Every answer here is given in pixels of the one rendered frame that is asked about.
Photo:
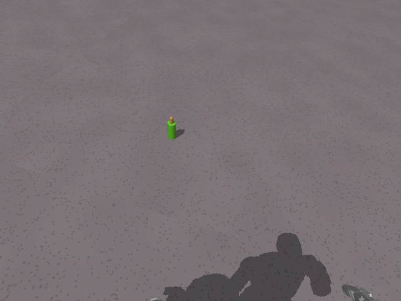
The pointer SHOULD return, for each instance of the bottle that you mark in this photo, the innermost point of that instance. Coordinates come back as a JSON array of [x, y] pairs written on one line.
[[171, 129]]

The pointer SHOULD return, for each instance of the right robot hand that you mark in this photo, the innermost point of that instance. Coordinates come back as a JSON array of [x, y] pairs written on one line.
[[357, 294]]

